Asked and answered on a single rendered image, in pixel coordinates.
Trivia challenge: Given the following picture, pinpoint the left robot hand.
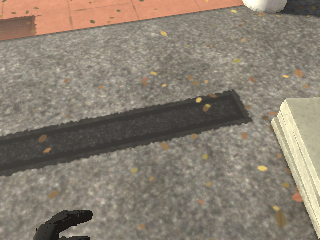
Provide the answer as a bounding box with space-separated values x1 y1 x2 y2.
33 210 93 240

